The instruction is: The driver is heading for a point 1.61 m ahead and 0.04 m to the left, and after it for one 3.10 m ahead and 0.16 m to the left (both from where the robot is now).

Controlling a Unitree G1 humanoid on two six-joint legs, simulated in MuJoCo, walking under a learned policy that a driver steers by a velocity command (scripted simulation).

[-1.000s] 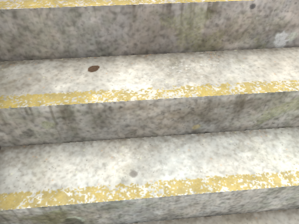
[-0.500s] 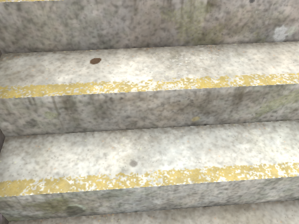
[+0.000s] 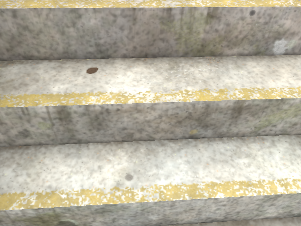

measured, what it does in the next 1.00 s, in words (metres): climbs: right foot 0.20 m higher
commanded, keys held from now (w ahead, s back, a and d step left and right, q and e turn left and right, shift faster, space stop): w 1.00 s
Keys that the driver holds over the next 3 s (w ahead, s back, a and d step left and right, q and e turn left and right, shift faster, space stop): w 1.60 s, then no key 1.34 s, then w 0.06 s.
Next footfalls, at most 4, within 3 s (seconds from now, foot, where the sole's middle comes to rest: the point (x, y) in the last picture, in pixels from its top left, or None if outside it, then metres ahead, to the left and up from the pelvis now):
0.54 right None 0.32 -0.28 -0.57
1.24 left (196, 168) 0.58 -0.14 -0.37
1.66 right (253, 73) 0.86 -0.35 -0.17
2.24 left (184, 78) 0.82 -0.09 -0.17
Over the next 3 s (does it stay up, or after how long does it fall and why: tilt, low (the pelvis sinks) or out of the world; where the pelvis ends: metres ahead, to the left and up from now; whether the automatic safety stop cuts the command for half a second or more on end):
stays up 0.80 -0.24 0.60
